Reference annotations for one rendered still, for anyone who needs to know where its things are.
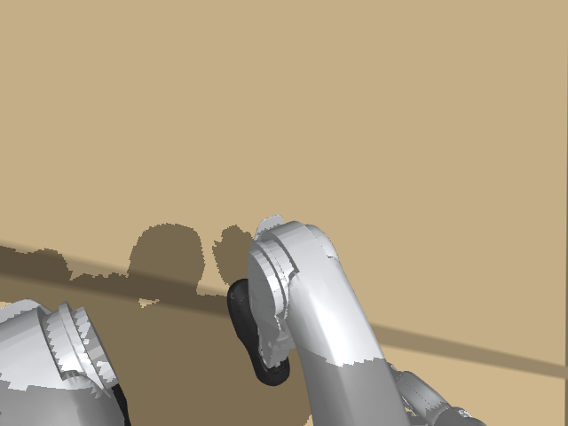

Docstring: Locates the left robot foot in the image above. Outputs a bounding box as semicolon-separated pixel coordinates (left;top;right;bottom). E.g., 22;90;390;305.
111;383;131;426

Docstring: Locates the right robot hand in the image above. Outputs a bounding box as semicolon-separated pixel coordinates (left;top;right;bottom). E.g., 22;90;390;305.
387;362;451;426

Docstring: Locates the right robot arm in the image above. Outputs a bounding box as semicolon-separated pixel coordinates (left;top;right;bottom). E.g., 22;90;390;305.
434;406;486;426

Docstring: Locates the right robot foot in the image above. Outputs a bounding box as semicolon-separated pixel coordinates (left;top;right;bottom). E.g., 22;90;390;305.
227;279;290;386

